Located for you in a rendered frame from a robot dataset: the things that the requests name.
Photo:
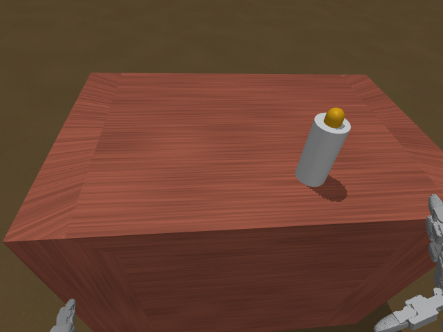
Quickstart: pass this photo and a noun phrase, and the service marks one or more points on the bottle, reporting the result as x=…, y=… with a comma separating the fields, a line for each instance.
x=326, y=137

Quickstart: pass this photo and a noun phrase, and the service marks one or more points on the right robot hand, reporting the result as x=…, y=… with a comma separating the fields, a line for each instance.
x=419, y=311

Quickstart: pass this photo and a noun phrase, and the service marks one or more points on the left robot hand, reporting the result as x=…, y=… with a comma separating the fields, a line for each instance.
x=66, y=318

